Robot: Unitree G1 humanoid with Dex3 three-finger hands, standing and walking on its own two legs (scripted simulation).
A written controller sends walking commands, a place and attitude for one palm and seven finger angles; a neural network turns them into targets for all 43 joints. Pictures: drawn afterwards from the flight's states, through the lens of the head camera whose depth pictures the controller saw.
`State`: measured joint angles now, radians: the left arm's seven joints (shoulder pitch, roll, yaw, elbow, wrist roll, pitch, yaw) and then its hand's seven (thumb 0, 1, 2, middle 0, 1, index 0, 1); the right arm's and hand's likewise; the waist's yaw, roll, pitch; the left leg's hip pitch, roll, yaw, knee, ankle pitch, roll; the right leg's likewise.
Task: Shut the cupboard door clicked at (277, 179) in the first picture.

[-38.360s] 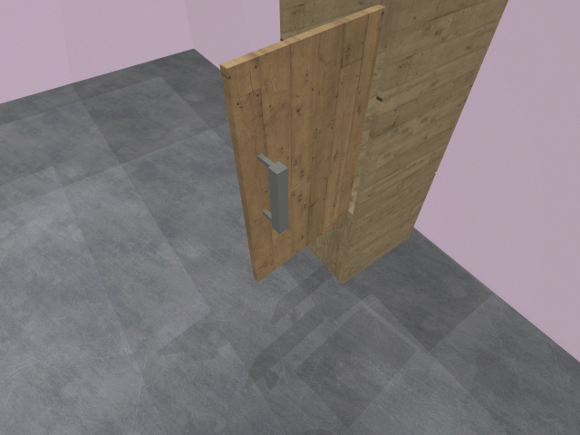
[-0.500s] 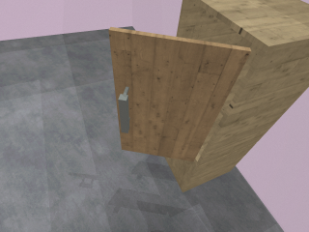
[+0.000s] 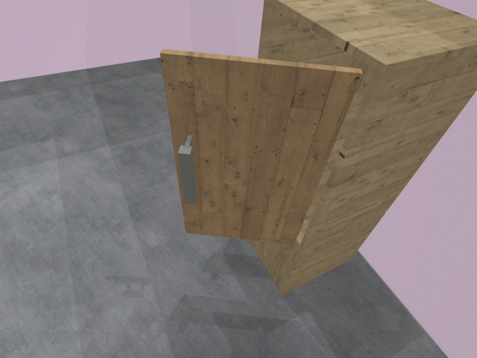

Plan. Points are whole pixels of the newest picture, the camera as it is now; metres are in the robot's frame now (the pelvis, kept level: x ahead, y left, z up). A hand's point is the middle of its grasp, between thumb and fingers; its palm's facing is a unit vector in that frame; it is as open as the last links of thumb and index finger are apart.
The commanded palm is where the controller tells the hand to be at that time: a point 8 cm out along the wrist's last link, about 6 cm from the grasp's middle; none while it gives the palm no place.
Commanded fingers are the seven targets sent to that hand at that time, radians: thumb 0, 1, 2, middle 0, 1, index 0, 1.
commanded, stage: come to a stop and stand still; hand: left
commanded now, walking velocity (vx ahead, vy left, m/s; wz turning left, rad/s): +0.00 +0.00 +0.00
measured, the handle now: (190, 170) +0.51 +0.14 -0.02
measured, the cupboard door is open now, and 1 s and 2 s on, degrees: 58 58 58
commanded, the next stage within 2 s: look again from close up in 0.22 s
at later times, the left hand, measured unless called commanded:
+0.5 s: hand out of the picture -0.05 +0.15 -0.18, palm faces +0.03 -0.99 -0.15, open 7.3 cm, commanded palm none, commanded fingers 0.00 0.90 0.90 -0.20 -0.30 -0.20 -0.30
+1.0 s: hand out of the picture -0.01 +0.19 -0.19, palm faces +0.01 -0.99 -0.17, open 7.3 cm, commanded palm none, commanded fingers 0.00 0.90 0.90 -0.20 -0.30 -0.20 -0.30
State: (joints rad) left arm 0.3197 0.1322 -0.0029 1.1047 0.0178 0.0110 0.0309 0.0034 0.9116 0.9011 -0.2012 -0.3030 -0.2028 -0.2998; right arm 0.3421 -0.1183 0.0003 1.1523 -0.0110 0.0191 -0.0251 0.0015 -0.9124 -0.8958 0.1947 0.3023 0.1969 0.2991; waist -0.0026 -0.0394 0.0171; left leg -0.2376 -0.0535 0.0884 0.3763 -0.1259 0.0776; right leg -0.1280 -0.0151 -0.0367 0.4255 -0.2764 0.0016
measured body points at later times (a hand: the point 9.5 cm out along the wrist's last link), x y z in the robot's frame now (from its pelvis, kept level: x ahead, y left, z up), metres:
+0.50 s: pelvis +0.00 +0.01 -0.01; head +0.00 +0.01 +0.44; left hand -0.05 +0.21 -0.17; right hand +0.01 -0.22 -0.16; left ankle +0.05 +0.07 -0.74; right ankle -0.03 -0.12 -0.74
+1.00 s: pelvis +0.00 +0.02 +0.00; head -0.02 +0.05 +0.44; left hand -0.01 +0.25 -0.17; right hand +0.03 -0.22 -0.14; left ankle +0.05 +0.07 -0.74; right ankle -0.03 -0.12 -0.74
